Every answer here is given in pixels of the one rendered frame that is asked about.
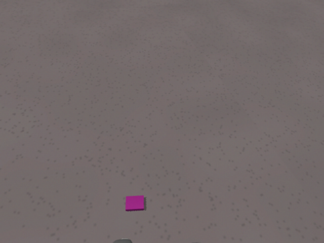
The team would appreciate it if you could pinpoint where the small box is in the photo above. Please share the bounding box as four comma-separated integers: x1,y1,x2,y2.
126,195,144,211

